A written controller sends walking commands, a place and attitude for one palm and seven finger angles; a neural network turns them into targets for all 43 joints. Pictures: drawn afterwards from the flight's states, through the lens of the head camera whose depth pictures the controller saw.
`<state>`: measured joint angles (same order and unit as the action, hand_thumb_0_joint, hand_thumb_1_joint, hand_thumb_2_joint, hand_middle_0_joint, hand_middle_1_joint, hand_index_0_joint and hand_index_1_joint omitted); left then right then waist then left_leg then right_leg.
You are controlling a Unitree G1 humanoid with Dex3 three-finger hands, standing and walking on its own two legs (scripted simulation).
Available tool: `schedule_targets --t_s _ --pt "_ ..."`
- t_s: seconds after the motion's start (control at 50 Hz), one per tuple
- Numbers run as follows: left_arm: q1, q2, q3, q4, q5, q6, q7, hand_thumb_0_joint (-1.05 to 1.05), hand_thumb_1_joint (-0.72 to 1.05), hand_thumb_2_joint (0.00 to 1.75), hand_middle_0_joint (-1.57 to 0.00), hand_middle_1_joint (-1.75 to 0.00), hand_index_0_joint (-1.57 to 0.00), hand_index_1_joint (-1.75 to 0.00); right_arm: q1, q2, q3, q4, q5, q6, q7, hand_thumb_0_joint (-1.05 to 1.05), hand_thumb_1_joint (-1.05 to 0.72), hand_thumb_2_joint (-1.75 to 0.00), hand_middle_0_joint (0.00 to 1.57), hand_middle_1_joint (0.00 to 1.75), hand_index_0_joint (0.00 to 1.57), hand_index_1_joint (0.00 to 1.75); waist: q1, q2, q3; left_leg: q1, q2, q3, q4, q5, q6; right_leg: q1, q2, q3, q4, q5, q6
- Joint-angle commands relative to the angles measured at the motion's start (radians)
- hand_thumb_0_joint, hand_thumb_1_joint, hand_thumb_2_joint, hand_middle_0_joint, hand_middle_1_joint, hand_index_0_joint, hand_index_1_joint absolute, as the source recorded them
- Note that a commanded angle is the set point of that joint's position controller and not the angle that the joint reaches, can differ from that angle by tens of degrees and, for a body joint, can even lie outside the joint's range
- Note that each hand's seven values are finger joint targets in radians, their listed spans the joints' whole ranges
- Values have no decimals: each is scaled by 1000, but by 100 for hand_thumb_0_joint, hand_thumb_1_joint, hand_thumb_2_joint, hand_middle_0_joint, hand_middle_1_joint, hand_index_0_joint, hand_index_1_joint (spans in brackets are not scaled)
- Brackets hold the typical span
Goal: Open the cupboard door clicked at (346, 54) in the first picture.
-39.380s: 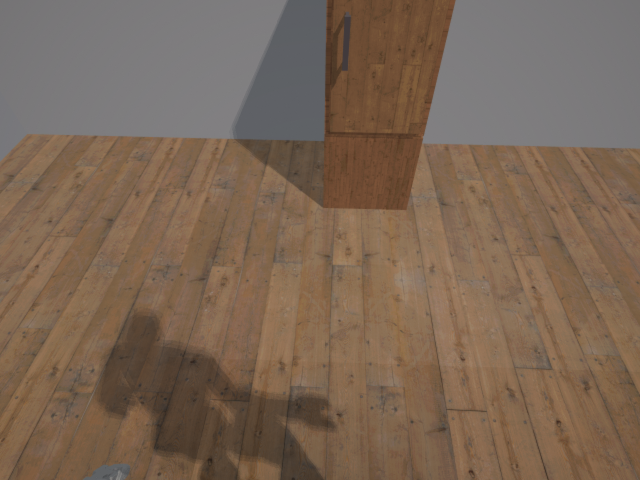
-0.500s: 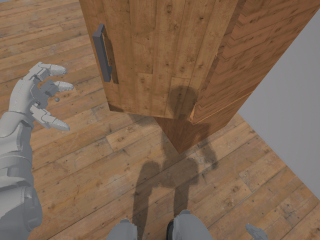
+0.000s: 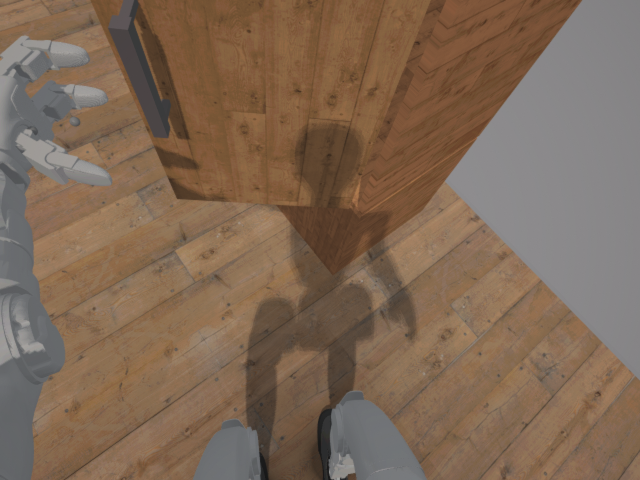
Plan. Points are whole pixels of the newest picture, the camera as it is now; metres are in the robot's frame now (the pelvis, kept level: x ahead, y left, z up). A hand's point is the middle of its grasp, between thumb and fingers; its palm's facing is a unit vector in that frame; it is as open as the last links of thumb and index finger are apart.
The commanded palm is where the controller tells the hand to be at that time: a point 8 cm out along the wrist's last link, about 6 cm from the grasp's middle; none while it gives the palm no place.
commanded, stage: move the hooked fingers beside the handle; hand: left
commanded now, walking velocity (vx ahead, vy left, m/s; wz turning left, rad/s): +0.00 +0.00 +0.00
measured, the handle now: (147, 74) +0.58 +0.16 +0.08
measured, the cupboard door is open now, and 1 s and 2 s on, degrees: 52 52 52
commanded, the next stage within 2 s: slide the fingers in behind the handle in 0.96 s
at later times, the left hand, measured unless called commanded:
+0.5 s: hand (79, 107) +0.54 +0.23 +0.07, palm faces -0.09 -1.00 -0.02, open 14.0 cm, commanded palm +0.52 +0.27 +0.07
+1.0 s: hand (86, 107) +0.54 +0.23 +0.07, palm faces -0.09 -1.00 -0.02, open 14.0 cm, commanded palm +0.53 +0.26 +0.07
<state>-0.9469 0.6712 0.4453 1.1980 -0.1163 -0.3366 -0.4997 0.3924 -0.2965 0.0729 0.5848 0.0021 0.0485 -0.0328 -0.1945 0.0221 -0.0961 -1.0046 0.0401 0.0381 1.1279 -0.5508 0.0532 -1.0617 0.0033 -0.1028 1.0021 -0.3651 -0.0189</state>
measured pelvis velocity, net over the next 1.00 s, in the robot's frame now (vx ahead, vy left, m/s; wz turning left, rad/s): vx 0.01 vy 0.00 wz -0.01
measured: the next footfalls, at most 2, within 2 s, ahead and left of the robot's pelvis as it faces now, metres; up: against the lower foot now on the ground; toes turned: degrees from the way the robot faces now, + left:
none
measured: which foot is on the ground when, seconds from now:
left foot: down 0.00-1.00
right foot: down 0.00-1.00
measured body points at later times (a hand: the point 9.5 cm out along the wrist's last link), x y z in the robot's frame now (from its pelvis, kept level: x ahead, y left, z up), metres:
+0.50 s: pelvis +0.01 +0.00 +0.00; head +0.18 +0.03 +0.42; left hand +0.54 +0.28 +0.07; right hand -0.01 -0.26 -0.09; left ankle -0.02 +0.08 -0.65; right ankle +0.05 -0.12 -0.65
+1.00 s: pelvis +0.01 +0.00 -0.01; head +0.18 +0.04 +0.41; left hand +0.54 +0.28 +0.07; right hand +0.01 -0.26 -0.10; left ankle -0.02 +0.08 -0.65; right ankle +0.05 -0.12 -0.65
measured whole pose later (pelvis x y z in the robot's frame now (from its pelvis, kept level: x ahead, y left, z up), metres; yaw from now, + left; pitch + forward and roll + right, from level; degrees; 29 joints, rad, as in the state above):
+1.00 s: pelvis +0.01 +0.00 -0.01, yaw -1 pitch +27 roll -5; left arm -1.02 0.70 0.44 1.23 -0.08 -0.34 -0.45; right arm 0.37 -0.28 0.08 0.57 -0.01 0.09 -0.02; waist -0.22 0.03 -0.09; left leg -1.06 0.05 0.02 1.16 -0.57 0.05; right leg -1.10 0.01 -0.11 1.01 -0.38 -0.01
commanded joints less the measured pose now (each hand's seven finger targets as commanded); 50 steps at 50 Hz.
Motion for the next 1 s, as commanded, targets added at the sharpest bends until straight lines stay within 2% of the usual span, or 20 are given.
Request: schedule_targets --t_s 0.0,0.06,0.1,0.14,0.28,0.34,0.36,0.38,0.42,0.46,0.5,0.52,0.56,0.62,0.66,0.68,0.7,0.8,0.84,0.98 --pt "-456 296 27 -190 -10 -59 19 0 -50 30 -30 -120 -30 -120 186 -193 -66 -47 -2 -3 -11 0 -90 -90 20 30 20 30 -14 154 -511 287 -8 -108 -134 522 -34 295 40 67 -58 266 -13" --pt "-515 325 31 -160 8 -51 32 0 -50 30 -30 -120 -30 -120 201 -202 -63 -33 -7 6 -10 0 -90 -90 20 30 20 30 -32 175 -502 278 -4 -112 -128 503 -34 268 40 68 -61 248 -7" --pt "-540 321 29 -172 11 -57 39 0 -50 30 -30 -120 -30 -120 212 -200 -64 -38 -10 7 -8 0 -90 -90 20 30 20 30 -36 207 -541 315 -4 -117 -118 547 -37 248 42 64 -53 262 -12" --pt "-554 359 43 -129 28 -47 44 0 -50 30 -30 -120 -30 -120 223 -204 -60 -28 -13 14 -8 0 -90 -90 20 30 20 30 -46 186 -529 283 -2 -117 -109 536 -35 257 42 66 -52 270 -7" --pt "-407 369 79 -198 23 -40 29 0 -50 30 -30 -120 -30 -120 235 -200 -68 -60 -17 37 5 0 -90 -90 20 30 20 30 4 219 -610 345 4 -112 -116 660 -42 313 47 62 -51 349 -8" --pt "-403 352 79 -224 -2 -44 20 0 -50 30 -30 -120 -30 -120 231 -200 -73 -62 -12 44 7 0 -90 -90 20 30 20 30 -1 189 -588 344 5 -109 -124 657 -38 329 53 63 -63 361 -7" --pt "-426 312 48 -230 -5 -43 20 0 -50 30 -30 -120 -30 -120 227 -195 -73 -58 -11 44 10 0 -90 -90 20 30 20 30 -14 188 -566 335 3 -105 -127 620 -34 316 54 64 -70 343 -4" --pt "-440 345 73 -242 -5 -48 27 0 -50 30 -30 -120 -30 -120 230 -199 -76 -51 -12 46 7 0 -90 -90 20 30 20 30 -16 163 -560 330 4 -108 -130 607 -32 326 54 63 -73 342 -4" --pt "-452 365 92 -302 -9 -70 31 0 -50 30 -30 -120 -30 -120 232 -197 -78 -49 -14 42 8 0 -90 -90 20 30 20 30 3 239 -631 400 4 -111 -127 684 -43 332 53 66 -67 372 -9" --pt "-410 312 57 -272 -9 -68 31 0 -50 30 -30 -120 -30 -120 225 -189 -78 -43 -11 42 10 0 -90 -90 20 30 20 30 -1 226 -582 410 6 -111 -131 693 -46 310 55 61 -78 358 -7" --pt "-423 240 5 -229 -20 -59 27 0 -50 30 -30 -120 -30 -120 222 -186 -76 -34 -8 43 8 0 -90 -90 20 30 20 30 -27 193 -509 397 7 -115 -134 674 -42 273 57 52 -85 337 -8" --pt "-408 254 15 -184 -16 -50 27 0 -50 30 -30 -120 -30 -120 220 -190 -76 -26 -8 46 6 0 -90 -90 20 30 20 30 -25 190 -474 372 8 -113 -138 644 -44 262 55 52 -90 316 -6" --pt "-437 255 -2 -201 -5 -50 29 0 -50 30 -30 -120 -30 -120 218 -192 -74 -32 -9 46 3 0 -90 -90 20 30 20 30 -27 186 -487 359 2 -116 -143 615 -42 274 52 54 -84 304 -7" --pt "-444 235 -4 -235 -13 -72 33 0 -50 30 -30 -120 -30 -120 215 -188 -80 -26 -13 44 4 0 -90 -90 20 30 20 30 -17 239 -545 453 10 -134 -127 732 -64 233 51 47 -71 324 -11" --pt "-434 183 -36 -187 -16 -66 37 0 -50 30 -30 -120 -30 -120 208 -185 -79 -24 -11 44 7 0 -90 -90 20 30 20 30 -32 191 -496 419 10 -130 -124 683 -57 215 53 45 -75 300 -7" --pt "-437 210 -15 -166 -15 -60 43 0 -50 30 -30 -120 -30 -120 205 -190 -76 -27 -11 45 5 0 -90 -90 20 30 20 30 -34 156 -473 364 5 -122 -124 630 -48 237 52 49 -75 296 -7" --pt "-463 216 -17 -162 -13 -64 47 0 -50 30 -30 -120 -30 -120 204 -188 -72 -28 -9 43 1 0 -90 -90 20 30 20 30 -40 167 -463 350 2 -124 -123 620 -47 231 51 48 -68 293 -11" --pt "-516 303 24 -201 14 -85 69 0 -50 30 -30 -120 -30 -120 195 -188 -64 -45 -12 37 -2 0 -90 -90 20 30 20 30 -29 202 -527 314 -7 -119 -105 594 -45 270 47 57 -42 306 -15" --pt "-529 294 12 -206 18 -90 64 0 -50 30 -30 -120 -30 -120 194 -188 -66 -37 -13 35 1 0 -90 -90 20 30 20 30 -30 230 -572 358 -1 -127 -96 623 -53 253 46 58 -39 305 -10" --pt "-493 314 28 -186 14 -54 42 0 -50 30 -30 -120 -30 -120 203 -191 -63 -39 -10 36 2 0 -90 -90 20 30 20 30 -26 204 -579 315 -2 -117 -98 587 -40 293 50 59 -47 320 -8"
